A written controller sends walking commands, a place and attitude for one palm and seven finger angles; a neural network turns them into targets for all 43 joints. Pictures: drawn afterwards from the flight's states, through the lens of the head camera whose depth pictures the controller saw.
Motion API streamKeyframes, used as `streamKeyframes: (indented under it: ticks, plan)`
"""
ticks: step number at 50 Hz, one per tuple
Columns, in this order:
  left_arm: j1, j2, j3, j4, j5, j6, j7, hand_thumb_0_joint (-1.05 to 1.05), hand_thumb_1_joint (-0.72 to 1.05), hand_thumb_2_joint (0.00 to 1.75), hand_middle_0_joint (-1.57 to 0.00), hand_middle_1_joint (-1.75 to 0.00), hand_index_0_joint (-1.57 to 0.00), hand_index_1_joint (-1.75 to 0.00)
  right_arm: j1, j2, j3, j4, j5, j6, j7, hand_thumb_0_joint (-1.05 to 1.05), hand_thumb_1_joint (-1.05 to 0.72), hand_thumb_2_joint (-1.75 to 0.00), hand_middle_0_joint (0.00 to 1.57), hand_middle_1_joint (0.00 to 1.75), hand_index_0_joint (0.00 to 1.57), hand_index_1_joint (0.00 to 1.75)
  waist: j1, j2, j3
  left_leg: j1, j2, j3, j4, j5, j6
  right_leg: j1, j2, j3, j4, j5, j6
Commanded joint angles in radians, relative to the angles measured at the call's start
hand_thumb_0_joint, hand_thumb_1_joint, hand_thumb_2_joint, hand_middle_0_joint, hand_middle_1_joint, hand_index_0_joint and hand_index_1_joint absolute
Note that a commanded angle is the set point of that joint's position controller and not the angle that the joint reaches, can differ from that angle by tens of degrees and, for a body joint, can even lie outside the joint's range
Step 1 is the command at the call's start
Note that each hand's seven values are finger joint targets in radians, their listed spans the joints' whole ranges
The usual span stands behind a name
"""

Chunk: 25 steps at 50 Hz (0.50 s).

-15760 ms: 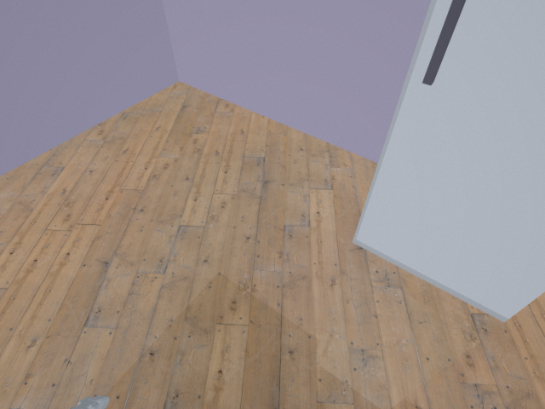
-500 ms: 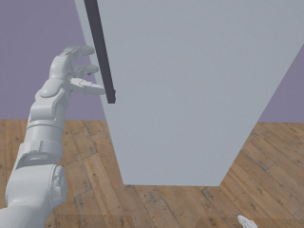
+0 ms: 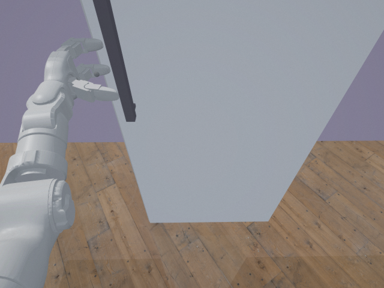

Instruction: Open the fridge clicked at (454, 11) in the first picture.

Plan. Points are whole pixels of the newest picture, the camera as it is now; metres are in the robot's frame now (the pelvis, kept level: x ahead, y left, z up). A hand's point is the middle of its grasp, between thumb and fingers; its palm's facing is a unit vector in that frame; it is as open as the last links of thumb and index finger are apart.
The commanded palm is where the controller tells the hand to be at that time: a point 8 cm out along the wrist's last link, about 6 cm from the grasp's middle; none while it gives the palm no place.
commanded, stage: feel for the door with the fingertips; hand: left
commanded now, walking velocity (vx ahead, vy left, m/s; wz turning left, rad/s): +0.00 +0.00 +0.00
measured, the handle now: (116, 45) +0.52 +0.15 +0.26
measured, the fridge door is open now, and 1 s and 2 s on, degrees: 0 0 0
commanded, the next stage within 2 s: slide the fingers in behind the handle in 0.16 s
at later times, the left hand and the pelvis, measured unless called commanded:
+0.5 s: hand (97, 75) +0.47 +0.19 +0.22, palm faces +0.04 -1.00 -0.02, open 14.0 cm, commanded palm +0.45 +0.23 +0.22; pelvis +0.00 +0.01 +0.00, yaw +0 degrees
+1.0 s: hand (107, 77) +0.47 +0.17 +0.22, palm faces +0.04 -1.00 +0.00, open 14.0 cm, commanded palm +0.44 +0.22 +0.22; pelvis +0.01 +0.00 +0.00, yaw +0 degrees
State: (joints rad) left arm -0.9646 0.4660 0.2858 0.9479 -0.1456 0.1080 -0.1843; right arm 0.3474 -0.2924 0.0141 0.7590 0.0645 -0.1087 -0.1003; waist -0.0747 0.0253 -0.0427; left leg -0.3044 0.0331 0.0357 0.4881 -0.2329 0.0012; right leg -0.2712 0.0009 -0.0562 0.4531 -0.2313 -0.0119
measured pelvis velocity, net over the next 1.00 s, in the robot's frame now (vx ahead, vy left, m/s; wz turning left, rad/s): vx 0.01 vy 0.00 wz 0.00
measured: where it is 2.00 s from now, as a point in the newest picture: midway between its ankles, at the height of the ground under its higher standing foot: outside the picture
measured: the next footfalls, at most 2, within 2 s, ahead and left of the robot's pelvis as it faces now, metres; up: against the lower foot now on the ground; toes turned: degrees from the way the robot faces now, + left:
none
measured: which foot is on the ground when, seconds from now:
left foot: down 0.00-1.00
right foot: down 0.00-1.00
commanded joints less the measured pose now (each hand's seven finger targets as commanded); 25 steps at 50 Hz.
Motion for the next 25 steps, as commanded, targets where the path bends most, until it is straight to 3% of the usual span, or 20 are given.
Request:
streamKeyframes:
  ticks: [1, 2, 7, 9, 11, 12, 14, 18, 22, 24, 25]
  plan:
    - [-0.516, 0.216, 0.027, -0.240, -0.005, -0.070, 0.006, 0.00, -0.50, 0.30, -0.30, -1.20, -0.30, -1.20, -0.005, -0.140, -0.047, -0.117, 0.005, -0.049, 0.001, 0.00, -0.90, -0.90, 0.20, 0.30, 0.20, 0.30, -0.004, 0.017, -0.299, 0.155, -0.030, -0.034, -0.036, 0.190, 0.032, 0.063, 0.022, 0.039, -0.056, 0.235, -0.009]
    - [-0.524, 0.245, 0.050, -0.240, -0.005, -0.074, 0.011, 0.00, -0.50, 0.30, -0.30, -1.20, -0.30, -1.20, 0.005, -0.147, -0.053, -0.113, 0.003, -0.049, 0.000, 0.00, -0.90, -0.90, 0.20, 0.30, 0.20, 0.30, -0.007, -0.011, -0.303, 0.156, -0.027, -0.036, -0.034, 0.198, 0.033, 0.072, 0.022, 0.035, -0.055, 0.238, -0.008]
    - [-0.526, 0.271, 0.071, -0.263, 0.006, -0.074, 0.023, 0.00, -0.50, 0.30, -0.30, -1.20, -0.30, -1.20, 0.017, -0.149, -0.054, -0.111, -0.001, -0.052, 0.003, 0.00, -0.90, -0.90, 0.20, 0.30, 0.20, 0.30, 0.003, 0.020, -0.319, 0.163, -0.025, -0.031, -0.037, 0.217, 0.034, 0.079, 0.027, 0.038, -0.055, 0.251, -0.010]
    - [-0.533, 0.285, 0.085, -0.253, 0.012, -0.073, 0.028, 0.00, -0.50, 0.30, -0.30, -1.20, -0.30, -1.20, 0.024, -0.148, -0.055, -0.106, -0.003, -0.052, 0.005, 0.00, -0.90, -0.90, 0.20, 0.30, 0.20, 0.30, -0.003, 0.004, -0.311, 0.151, -0.024, -0.033, -0.039, 0.214, 0.034, 0.076, 0.029, 0.039, -0.056, 0.255, -0.009]
    - [-0.514, 0.266, 0.076, -0.288, 0.011, -0.073, 0.026, 0.00, -0.50, 0.30, -0.30, -1.20, -0.30, -1.20, 0.017, -0.142, -0.056, -0.117, -0.001, -0.052, 0.006, 0.00, -0.90, -0.90, 0.20, 0.30, 0.20, 0.30, 0.002, 0.033, -0.333, 0.172, -0.024, -0.030, -0.038, 0.232, 0.032, 0.081, 0.030, 0.039, -0.054, 0.268, -0.011]
    - [-0.488, 0.284, 0.096, -0.296, 0.009, -0.075, 0.028, 0.00, -0.50, 0.30, -0.30, -1.20, -0.30, -1.20, 0.022, -0.146, -0.059, -0.120, -0.003, -0.052, 0.007, 0.00, -0.90, -0.90, 0.20, 0.30, 0.20, 0.30, 0.013, 0.018, -0.349, 0.179, -0.023, -0.030, -0.035, 0.254, 0.032, 0.101, 0.031, 0.036, -0.050, 0.283, -0.012]
    - [-0.502, 0.251, 0.063, -0.283, 0.006, -0.062, 0.021, 0.00, -0.50, 0.30, -0.30, -1.20, -0.30, -1.20, 0.013, -0.142, -0.054, -0.119, 0.000, -0.048, 0.006, 0.00, -0.90, -0.90, 0.20, 0.30, 0.20, 0.30, -0.004, 0.015, -0.309, 0.163, -0.022, -0.025, -0.037, 0.236, 0.033, 0.082, 0.030, 0.037, -0.055, 0.280, -0.009]
    - [-0.477, 0.214, 0.037, -0.249, 0.000, -0.035, 0.015, 0.00, -0.50, 0.30, -0.30, -1.20, -0.30, -1.20, 0.001, -0.142, -0.050, -0.124, 0.005, -0.045, 0.004, 0.00, -0.90, -0.90, 0.20, 0.30, 0.20, 0.30, -0.007, -0.011, -0.262, 0.158, -0.021, -0.033, -0.045, 0.188, 0.034, 0.043, 0.031, 0.032, -0.067, 0.216, -0.008]
    - [-0.493, 0.212, 0.037, -0.292, -0.004, -0.041, 0.020, 0.00, -0.50, 0.30, -0.30, -1.20, -0.30, -1.20, -0.005, -0.142, -0.050, -0.134, 0.003, -0.045, 0.002, 0.00, -0.90, -0.90, 0.20, 0.30, 0.20, 0.30, 0.000, 0.011, -0.298, 0.184, -0.021, -0.038, -0.037, 0.213, 0.032, 0.051, 0.030, 0.031, -0.058, 0.223, -0.012]
    - [-0.536, 0.145, -0.016, -0.318, -0.007, -0.045, 0.023, 0.00, -0.50, 0.30, -0.30, -1.20, -0.30, -1.20, -0.015, -0.129, -0.047, -0.131, 0.003, -0.049, 0.004, 0.00, -0.90, -0.90, 0.20, 0.30, 0.20, 0.30, -0.016, 0.025, -0.299, 0.206, -0.019, -0.044, -0.036, 0.223, 0.029, 0.032, 0.031, 0.029, -0.059, 0.226, -0.010]
    - [-0.502, 0.147, -0.001, -0.297, -0.012, -0.039, 0.026, 0.00, -0.50, 0.30, -0.30, -1.20, -0.30, -1.20, -0.018, -0.130, -0.047, -0.129, 0.004, -0.049, 0.003, 0.00, -0.90, -0.90, 0.20, 0.30, 0.20, 0.30, -0.004, 0.003, -0.293, 0.203, -0.018, -0.046, -0.035, 0.218, 0.029, 0.031, 0.033, 0.028, -0.058, 0.221, -0.012]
